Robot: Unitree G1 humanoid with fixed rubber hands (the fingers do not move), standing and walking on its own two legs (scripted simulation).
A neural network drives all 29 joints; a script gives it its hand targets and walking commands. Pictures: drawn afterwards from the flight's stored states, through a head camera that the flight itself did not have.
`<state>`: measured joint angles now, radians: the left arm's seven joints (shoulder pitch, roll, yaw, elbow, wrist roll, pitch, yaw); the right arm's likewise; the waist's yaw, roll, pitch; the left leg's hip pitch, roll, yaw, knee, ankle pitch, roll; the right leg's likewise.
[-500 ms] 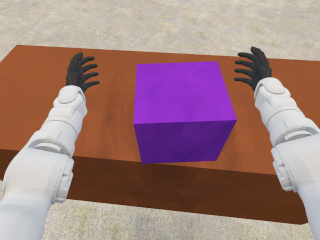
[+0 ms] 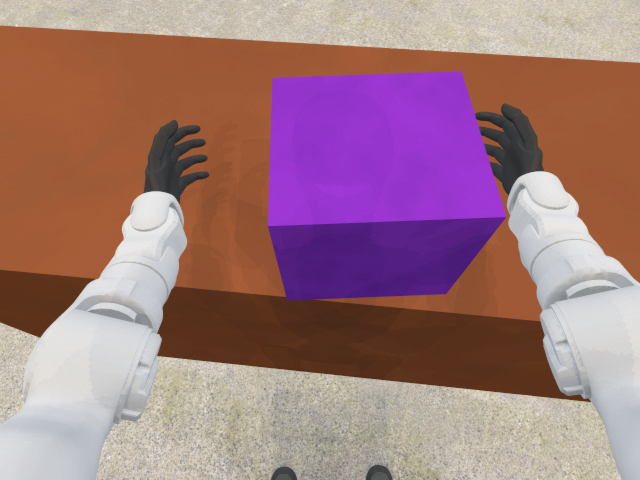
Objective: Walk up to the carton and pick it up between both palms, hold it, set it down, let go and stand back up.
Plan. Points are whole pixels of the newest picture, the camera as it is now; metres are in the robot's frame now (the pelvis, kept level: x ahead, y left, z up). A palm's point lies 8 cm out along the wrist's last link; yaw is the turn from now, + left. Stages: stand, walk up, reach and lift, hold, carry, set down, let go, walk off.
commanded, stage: reach and lift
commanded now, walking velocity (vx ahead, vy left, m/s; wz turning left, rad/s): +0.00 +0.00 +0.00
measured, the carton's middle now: (367, 195) +0.50 -0.02 +0.00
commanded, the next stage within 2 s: none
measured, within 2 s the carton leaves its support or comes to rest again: neither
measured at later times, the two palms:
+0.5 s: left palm (198, 191) +0.47 +0.20 +0.03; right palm (499, 170) +0.52 -0.18 +0.04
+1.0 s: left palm (233, 192) +0.47 +0.16 +0.02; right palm (490, 178) +0.51 -0.17 +0.03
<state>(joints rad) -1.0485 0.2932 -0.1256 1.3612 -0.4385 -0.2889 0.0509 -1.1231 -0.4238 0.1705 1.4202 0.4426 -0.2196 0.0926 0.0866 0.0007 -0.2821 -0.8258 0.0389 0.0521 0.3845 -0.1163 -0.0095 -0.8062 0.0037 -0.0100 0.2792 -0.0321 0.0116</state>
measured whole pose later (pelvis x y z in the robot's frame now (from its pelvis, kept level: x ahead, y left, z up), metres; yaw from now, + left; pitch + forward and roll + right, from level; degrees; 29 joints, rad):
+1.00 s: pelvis +0.04 -0.02 +0.01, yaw +3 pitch +29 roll +0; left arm -0.90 0.00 0.59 1.15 0.25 -0.40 0.05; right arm -0.93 -0.08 -0.54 1.05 -0.40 -0.29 0.03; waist 0.01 0.05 -0.19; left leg -0.60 0.03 0.01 0.12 -0.03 -0.02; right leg -0.60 0.00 -0.05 0.10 -0.01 -0.01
